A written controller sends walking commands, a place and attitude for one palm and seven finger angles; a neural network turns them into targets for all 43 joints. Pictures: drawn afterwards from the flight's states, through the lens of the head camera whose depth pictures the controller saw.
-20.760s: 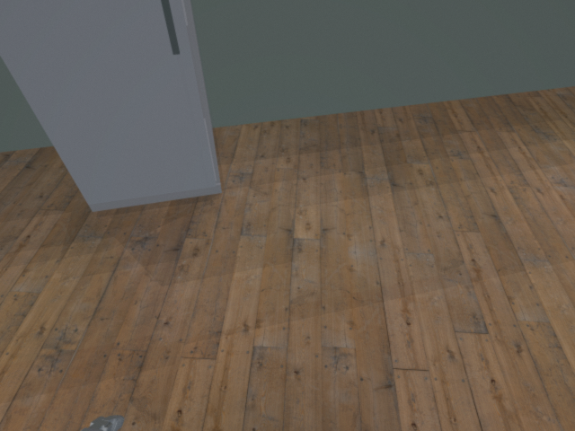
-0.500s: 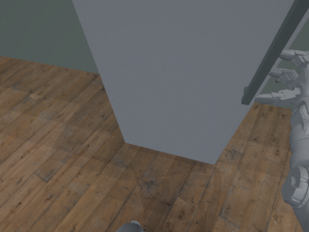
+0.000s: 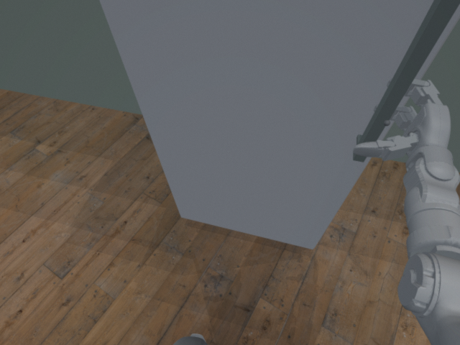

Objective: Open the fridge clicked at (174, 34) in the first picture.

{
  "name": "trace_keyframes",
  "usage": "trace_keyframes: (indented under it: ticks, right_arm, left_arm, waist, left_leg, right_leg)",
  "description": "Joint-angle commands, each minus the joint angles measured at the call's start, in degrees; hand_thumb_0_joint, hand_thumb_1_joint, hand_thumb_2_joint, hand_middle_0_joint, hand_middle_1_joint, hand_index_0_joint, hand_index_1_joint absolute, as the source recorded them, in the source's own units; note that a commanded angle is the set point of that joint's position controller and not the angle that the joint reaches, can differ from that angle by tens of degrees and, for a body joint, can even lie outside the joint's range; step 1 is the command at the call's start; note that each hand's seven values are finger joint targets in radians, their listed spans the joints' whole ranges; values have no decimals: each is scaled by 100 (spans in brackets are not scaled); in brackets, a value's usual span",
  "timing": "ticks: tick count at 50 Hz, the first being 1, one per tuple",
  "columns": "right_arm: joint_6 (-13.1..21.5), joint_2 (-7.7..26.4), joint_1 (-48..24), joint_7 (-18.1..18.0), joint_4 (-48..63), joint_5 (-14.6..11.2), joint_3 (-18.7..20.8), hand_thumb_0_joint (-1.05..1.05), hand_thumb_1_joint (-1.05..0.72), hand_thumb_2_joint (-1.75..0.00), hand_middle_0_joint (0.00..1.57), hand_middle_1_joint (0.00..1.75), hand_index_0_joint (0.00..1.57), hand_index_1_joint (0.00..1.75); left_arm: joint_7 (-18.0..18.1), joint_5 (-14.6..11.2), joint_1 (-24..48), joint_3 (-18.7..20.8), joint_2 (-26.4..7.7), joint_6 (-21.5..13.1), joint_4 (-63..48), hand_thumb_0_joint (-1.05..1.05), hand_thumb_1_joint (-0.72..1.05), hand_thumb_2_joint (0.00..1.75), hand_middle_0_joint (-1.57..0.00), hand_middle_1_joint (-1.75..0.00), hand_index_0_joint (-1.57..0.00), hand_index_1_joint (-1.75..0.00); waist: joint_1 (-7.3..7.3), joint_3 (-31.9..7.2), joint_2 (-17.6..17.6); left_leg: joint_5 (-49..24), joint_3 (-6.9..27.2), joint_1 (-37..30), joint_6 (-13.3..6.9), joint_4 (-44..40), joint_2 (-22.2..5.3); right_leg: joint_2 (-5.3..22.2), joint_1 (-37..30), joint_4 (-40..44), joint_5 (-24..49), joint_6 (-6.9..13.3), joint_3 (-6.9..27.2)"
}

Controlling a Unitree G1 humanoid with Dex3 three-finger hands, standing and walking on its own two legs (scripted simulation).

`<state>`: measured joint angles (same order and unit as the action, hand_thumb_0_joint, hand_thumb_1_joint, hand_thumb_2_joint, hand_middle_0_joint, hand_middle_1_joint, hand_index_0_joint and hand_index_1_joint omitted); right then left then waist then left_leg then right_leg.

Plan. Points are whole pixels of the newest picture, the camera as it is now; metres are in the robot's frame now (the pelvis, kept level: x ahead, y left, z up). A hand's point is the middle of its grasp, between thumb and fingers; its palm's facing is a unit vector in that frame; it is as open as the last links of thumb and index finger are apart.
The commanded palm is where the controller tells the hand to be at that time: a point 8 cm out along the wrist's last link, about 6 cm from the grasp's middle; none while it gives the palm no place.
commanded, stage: slide the fingers in behind the handle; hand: right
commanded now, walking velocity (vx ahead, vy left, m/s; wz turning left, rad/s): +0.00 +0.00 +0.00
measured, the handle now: (391, 90) +0.53 -0.18 +0.16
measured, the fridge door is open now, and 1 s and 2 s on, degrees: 0 0 0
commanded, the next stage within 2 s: grip the handle and tug to test in 1.00 s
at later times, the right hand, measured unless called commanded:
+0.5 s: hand (375, 125) +0.48 -0.16 +0.13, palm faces +0.10 +1.00 +0.00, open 14.0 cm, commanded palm +0.45 -0.21 +0.13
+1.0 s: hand (368, 120) +0.48 -0.15 +0.13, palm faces +0.10 +0.99 +0.00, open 14.0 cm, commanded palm +0.45 -0.21 +0.13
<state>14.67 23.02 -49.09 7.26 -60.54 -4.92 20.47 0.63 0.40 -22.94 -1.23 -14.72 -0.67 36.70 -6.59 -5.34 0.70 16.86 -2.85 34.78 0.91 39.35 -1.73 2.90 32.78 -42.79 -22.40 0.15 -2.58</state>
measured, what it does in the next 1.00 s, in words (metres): stands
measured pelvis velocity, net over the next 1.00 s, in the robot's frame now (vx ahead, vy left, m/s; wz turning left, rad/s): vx -0.01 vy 0.01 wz -0.01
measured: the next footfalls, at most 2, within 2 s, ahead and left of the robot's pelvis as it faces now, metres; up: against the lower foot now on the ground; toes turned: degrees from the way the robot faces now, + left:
none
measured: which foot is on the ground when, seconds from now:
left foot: down 0.00-1.00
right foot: down 0.00-1.00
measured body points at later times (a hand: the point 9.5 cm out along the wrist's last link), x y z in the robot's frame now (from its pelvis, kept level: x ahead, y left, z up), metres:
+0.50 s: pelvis -0.01 +0.01 +0.00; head +0.06 +0.00 +0.45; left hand +0.04 +0.27 -0.11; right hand +0.47 -0.22 +0.13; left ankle +0.02 +0.13 -0.71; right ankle -0.02 -0.11 -0.71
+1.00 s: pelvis -0.01 +0.01 +0.00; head +0.06 +0.00 +0.45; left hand +0.01 +0.27 -0.12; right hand +0.47 -0.21 +0.13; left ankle +0.02 +0.13 -0.71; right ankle -0.02 -0.11 -0.71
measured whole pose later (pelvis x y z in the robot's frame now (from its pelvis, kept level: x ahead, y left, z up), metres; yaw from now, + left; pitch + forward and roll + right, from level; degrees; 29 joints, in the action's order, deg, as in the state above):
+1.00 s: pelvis -0.01 +0.01 +0.00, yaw +0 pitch +12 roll +1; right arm 16.2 20.6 -52.2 3.1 -64.0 -4.4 18.6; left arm 0.6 0.7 -23.7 -0.9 -15.0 -1.0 38.8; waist -7.1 -4.7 0.9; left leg 16.4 -3.0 35.3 0.5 39.6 -1.8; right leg 2.8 33.1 -42.3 -21.4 -0.2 -2.3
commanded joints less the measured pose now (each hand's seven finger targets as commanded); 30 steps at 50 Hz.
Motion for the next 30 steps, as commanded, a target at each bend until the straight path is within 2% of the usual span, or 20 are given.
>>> trace_keyframes:
  ticks: [1, 2, 3, 6, 7, 8, 10, 12, 13, 17, 19, 20, 21, 22, 23, 24, 26, 27, 28, 30]
  right_arm:
    - [372, 1237, -2444, -65, 1432, -149, 138, 0, 50, -30, 30, 120, 30, 120]
    - [372, 1200, -2499, -66, 1439, -156, 75, 0, 50, -30, 30, 120, 30, 120]
    - [353, 1157, -2541, -66, 1398, -129, 27, 0, 50, -30, 30, 120, 30, 120]
    - [301, 1277, -2488, -77, 1305, -89, 103, 0, 50, -30, 30, 120, 30, 120]
    - [348, 1358, -2608, -97, 1462, -101, 169, 0, 50, -30, 30, 120, 30, 120]
    - [370, 1264, -2629, -91, 1563, -92, 83, 0, 50, -30, 30, 120, 30, 120]
    - [428, 1218, -2647, -98, 1659, -97, 59, 0, 50, -30, 30, 120, 30, 120]
    - [442, 953, -2710, -79, 1630, -135, -176, 0, 50, -30, 30, 120, 30, 120]
    - [408, 907, -2624, -76, 1420, -151, -169, 0, 50, -30, 30, 120, 30, 120]
    - [323, 1040, -2690, -94, 1205, -175, -43, 0, 50, -30, 30, 120, 30, 120]
    - [285, 1022, -2811, -125, 1069, -117, -101, 0, 50, -30, 30, 120, 30, 120]
    - [306, 1034, -2961, -150, 1105, -92, -108, 0, 50, -30, 30, 120, 30, 120]
    - [328, 1134, -2945, -184, 1049, -62, -35, 0, 50, -30, 30, 120, 30, 120]
    - [388, 1260, -2976, -223, 1100, -37, 40, 0, 50, -30, 30, 120, 30, 120]
    - [444, 1199, -3074, -259, 1160, -26, -16, 0, 50, -30, 30, 120, 30, 120]
    - [503, 972, -3198, -271, 1289, -23, -203, 0, 50, -30, 30, 120, 30, 120]
    - [601, 934, -3152, -316, 1303, -3, -193, 0, 50, -30, 30, 120, 30, 120]
    - [634, 966, -3096, -341, 1329, -26, -131, 0, 50, -30, 30, 120, 30, 120]
    - [615, 1001, -2980, -349, 1180, -39, -84, 0, 50, -30, 30, 120, 30, 120]
    - [526, 1115, -2857, -354, 915, -33, 42, 0, 50, -30, 30, 120, 30, 120]
  left_arm:
    - [78, -32, -560, 375, -929, -139, -489, 0, 90, 90, -20, -30, -20, -30]
    - [89, -39, -559, 376, -933, -141, -489, 0, 90, 90, -20, -30, -20, -30]
    - [86, -41, -546, 371, -920, -136, -451, 0, 90, 90, -20, -30, -20, -30]
    - [100, -50, -537, 365, -933, -114, -446, 0, 90, 90, -20, -30, -20, -30]
    - [114, -40, -545, 371, -935, -115, -453, 0, 90, 90, -20, -30, -20, -30]
    - [109, -43, -509, 377, -908, -123, -461, 0, 90, 90, -20, -30, -20, -30]
    - [115, -39, -492, 383, -893, -149, -441, 0, 90, 90, -20, -30, -20, -30]
    - [114, -41, -508, 366, -878, -170, -415, 0, 90, 90, -20, -30, -20, -30]
    - [115, -53, -476, 378, -877, -177, -373, 0, 90, 90, -20, -30, -20, -30]
    - [135, -51, -487, 360, -930, -181, -360, 0, 90, 90, -20, -30, -20, -30]
    - [137, -62, -447, 340, -915, -179, -364, 0, 90, 90, -20, -30, -20, -30]
    - [135, -47, -449, 343, -908, -189, -347, 0, 90, 90, -20, -30, -20, -30]
    - [136, -41, -470, 342, -913, -195, -344, 0, 90, 90, -20, -30, -20, -30]
    - [144, -34, -471, 335, -921, -193, -355, 0, 90, 90, -20, -30, -20, -30]
    - [136, -26, -466, 328, -897, -199, -358, 0, 90, 90, -20, -30, -20, -30]
    - [123, -28, -441, 331, -870, -222, -368, 0, 90, 90, -20, -30, -20, -30]
    - [107, -7, -482, 354, -879, -254, -339, 0, 90, 90, -20, -30, -20, -30]
    - [102, 15, -525, 367, -894, -256, -334, 0, 90, 90, -20, -30, -20, -30]
    - [95, -3, -509, 363, -890, -252, -319, 0, 90, 90, -20, -30, -20, -30]
    - [99, -11, -522, 359, -919, -231, -308, 0, 90, 90, -20, -30, -20, -30]
  waist:
    - [122, -2271, 231]
    - [46, -2128, 86]
    - [53, -2055, 242]
    - [55, -1928, 101]
    - [53, -1978, 68]
    - [68, -2108, 257]
    - [81, -2200, 386]
    - [-20, -2099, 269]
    - [-20, -1964, 268]
    - [-9, -1871, 4]
    - [-42, -1718, 18]
    - [-64, -1771, 160]
    - [-45, -1754, 21]
    - [-21, -1819, 99]
    - [-40, -1920, 135]
    - [-68, -2019, 361]
    - [-34, -2196, 421]
    - [-41, -2337, 223]
    - [11, -2327, 231]
    - [16, -2116, -6]
  left_leg:
    - [-2196, 88, -1552, -243, -193, 306]
    - [-2192, 84, -1554, -236, -218, 308]
    - [-2173, 94, -1513, -235, -220, 297]
    - [-2116, 115, -1586, -237, -267, 288]
    - [-2175, 116, -1650, -239, -260, 285]
    - [-2177, 131, -1648, -237, -250, 281]
    - [-2184, 141, -1633, -247, -258, 280]
    - [-2153, 115, -1553, -243, -275, 293]
    - [-2066, 118, -1480, -233, -307, 291]
    - [-1886, 126, -1559, -228, -352, 265]
    - [-1725, 125, -1454, -217, -366, 249]
    - [-1688, 159, -1404, -213, -380, 239]
    - [-1643, 151, -1422, -214, -377, 241]
    - [-1615, 174, -1441, -221, -359, 242]
    - [-1650, 164, -1450, -220, -328, 243]
    - [-1664, 169, -1363, -226, -317, 246]
    - [-1721, 138, -1301, -241, -255, 261]
    - [-1847, 124, -1376, -236, -224, 278]
    - [-1856, 144, -1446, -228, -235, 271]
    - [-1778, 129, -1501, -219, -266, 268]
  right_leg:
    - [-159, -987, 503, 2313, 48, 212]
    - [-150, -909, 503, 2246, 74, 205]
    - [-158, -882, 527, 2190, 66, 195]
    - [-184, -732, 572, 1946, 94, 162]
    - [-190, -761, 556, 2010, 111, 171]
    - [-197, -858, 563, 2036, 94, 170]
    - [-204, -965, 538, 2048, 87, 161]
    - [-193, -995, 533, 2061, 94, 194]
    - [-190, -940, 546, 1924, 88, 173]
    - [-223, -721, 609, 1624, 111, 179]
    - [-232, -605, 641, 1426, 110, 176]
    - [-245, -654, 618, 1392, 115, 163]
    - [-240, -594, 621, 1360, 120, 187]
    - [-234, -603, 604, 1357, 121, 179]
    - [-237, -653, 615, 1411, 112, 210]
    - [-246, -806, 592, 1476, 100, 207]
    - [-228, -978, 539, 1659, 67, 235]
    - [-215, -1024, 508, 1818, 79, 254]
    - [-223, -931, 523, 1758, 70, 226]
    - [-221, -696, 581, 1551, 77, 203]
